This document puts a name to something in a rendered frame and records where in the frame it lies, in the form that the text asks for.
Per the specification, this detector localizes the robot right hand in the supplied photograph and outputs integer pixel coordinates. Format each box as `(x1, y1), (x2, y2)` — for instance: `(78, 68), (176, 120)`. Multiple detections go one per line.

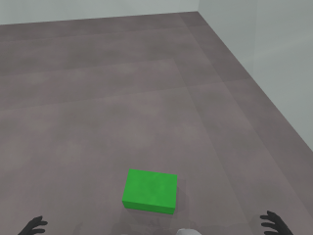
(260, 211), (293, 235)

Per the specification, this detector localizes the robot left hand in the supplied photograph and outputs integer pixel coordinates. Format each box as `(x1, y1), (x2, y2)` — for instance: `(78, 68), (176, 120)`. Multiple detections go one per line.
(18, 215), (48, 235)

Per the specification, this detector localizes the carton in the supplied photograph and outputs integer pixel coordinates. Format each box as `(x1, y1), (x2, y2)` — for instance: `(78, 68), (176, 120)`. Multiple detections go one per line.
(121, 168), (178, 214)

